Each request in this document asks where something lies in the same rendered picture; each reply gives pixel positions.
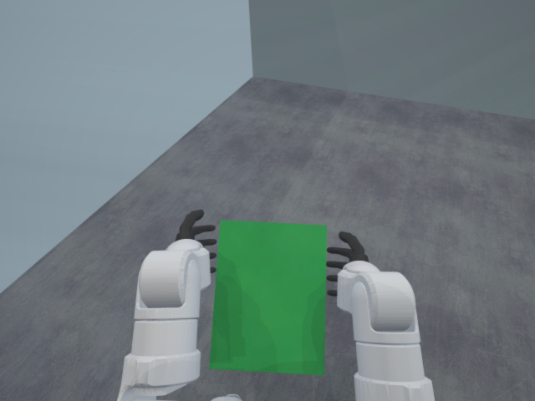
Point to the carton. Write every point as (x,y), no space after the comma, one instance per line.
(270,295)

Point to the robot right forearm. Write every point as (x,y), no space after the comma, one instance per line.
(382,305)

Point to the robot right hand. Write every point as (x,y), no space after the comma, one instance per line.
(356,253)

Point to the robot left forearm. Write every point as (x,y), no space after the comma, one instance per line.
(164,357)

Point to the robot left hand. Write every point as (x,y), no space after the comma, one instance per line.
(187,231)

